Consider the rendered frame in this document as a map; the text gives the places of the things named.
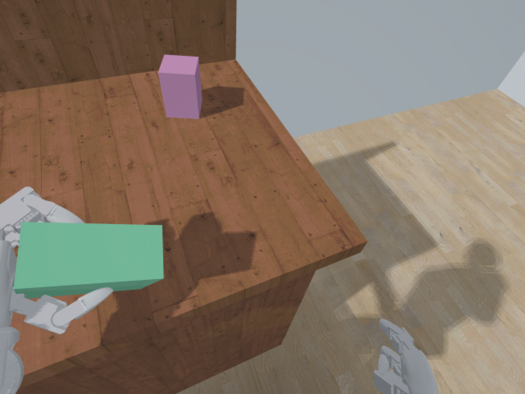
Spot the robot left forearm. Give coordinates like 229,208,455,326
0,327,24,394

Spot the table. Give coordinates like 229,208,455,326
0,0,368,394

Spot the right robot hand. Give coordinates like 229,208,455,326
374,318,439,394

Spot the left robot hand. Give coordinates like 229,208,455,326
0,186,113,335

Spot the sponge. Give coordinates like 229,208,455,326
13,222,164,299

